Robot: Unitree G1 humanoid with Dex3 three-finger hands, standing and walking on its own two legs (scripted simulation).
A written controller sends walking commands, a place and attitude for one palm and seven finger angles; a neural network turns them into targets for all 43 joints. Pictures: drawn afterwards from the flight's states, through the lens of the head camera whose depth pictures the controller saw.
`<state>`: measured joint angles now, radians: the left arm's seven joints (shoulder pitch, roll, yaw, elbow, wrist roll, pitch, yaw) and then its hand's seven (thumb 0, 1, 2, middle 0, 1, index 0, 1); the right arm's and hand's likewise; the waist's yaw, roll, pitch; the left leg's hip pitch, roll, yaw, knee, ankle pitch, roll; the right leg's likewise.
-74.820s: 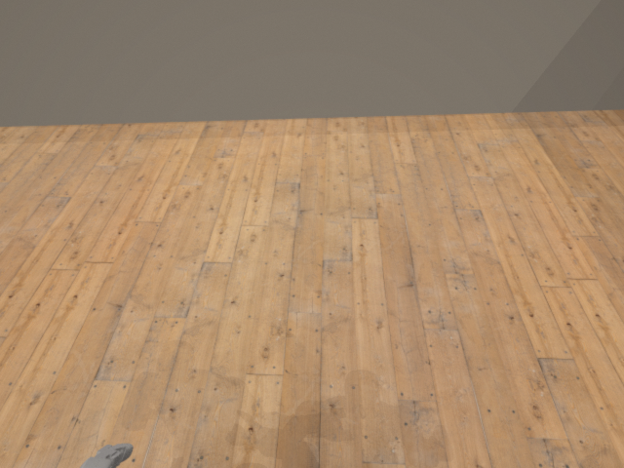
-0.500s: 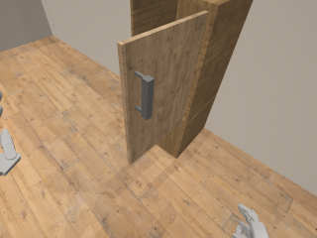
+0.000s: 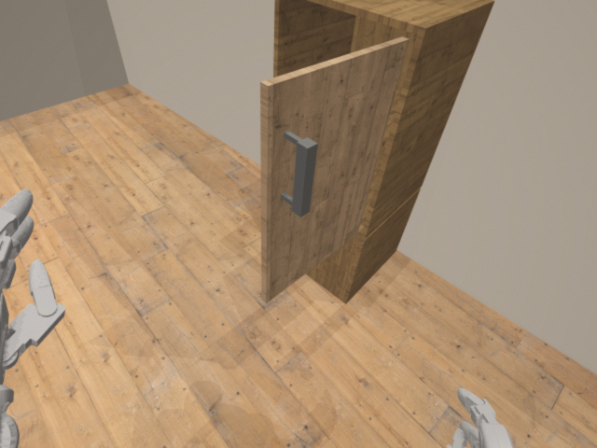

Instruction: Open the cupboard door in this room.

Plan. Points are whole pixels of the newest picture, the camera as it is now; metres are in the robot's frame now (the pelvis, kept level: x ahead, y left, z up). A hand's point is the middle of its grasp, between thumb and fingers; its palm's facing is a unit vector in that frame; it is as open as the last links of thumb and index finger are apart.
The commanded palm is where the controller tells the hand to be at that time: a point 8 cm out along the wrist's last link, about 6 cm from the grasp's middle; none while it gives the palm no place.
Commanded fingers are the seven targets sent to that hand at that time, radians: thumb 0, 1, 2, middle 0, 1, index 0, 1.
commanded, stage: stop stepping back and stand still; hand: left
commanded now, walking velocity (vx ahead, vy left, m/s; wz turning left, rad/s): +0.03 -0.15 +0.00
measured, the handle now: (295, 174) +0.57 +0.03 +0.07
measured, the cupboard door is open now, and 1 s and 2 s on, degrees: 86 86 86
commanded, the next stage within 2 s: let the arm hang, fingers relaxed in 0.14 s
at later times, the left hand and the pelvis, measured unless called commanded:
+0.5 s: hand out of the picture +0.08 +0.18 -0.16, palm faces +0.02 -0.99 -0.16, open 7.4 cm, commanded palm none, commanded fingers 0.00 0.90 0.90 -0.20 -0.30 -0.20 -0.30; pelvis -0.02 +0.01 -0.01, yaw +3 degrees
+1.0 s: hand out of the picture -0.03 +0.21 -0.16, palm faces +0.08 -0.97 -0.23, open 7.3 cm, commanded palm none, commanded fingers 0.00 0.90 0.90 -0.20 -0.30 -0.20 -0.30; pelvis -0.02 +0.03 +0.01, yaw +3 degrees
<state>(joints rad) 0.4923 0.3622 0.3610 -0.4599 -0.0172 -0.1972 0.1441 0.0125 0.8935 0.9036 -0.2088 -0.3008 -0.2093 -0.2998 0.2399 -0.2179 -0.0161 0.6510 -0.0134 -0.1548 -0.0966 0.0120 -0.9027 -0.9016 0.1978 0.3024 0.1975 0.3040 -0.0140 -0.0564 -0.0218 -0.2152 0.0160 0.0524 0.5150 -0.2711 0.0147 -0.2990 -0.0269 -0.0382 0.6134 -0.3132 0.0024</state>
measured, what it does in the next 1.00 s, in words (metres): stands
